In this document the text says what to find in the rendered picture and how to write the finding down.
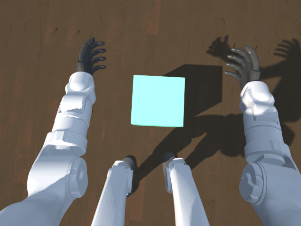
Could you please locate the robot right forearm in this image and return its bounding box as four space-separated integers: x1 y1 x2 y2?
239 81 301 176

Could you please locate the robot left thigh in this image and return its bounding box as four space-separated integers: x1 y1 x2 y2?
91 165 133 226

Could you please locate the carton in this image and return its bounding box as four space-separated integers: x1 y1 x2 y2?
131 75 185 127

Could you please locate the left robot hand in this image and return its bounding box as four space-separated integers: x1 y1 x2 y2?
76 37 106 75

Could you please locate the robot left upper arm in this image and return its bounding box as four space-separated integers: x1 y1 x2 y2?
0 155 88 226

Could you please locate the robot thigh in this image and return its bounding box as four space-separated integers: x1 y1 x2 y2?
91 165 133 226
166 162 210 226

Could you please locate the right robot hand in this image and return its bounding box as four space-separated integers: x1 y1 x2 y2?
224 45 261 90

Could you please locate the robot left forearm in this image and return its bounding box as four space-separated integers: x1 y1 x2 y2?
27 72 96 193

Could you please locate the robot right upper arm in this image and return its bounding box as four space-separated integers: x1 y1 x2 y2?
239 161 301 226

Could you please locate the robot right thigh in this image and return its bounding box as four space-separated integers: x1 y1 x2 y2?
166 162 210 226

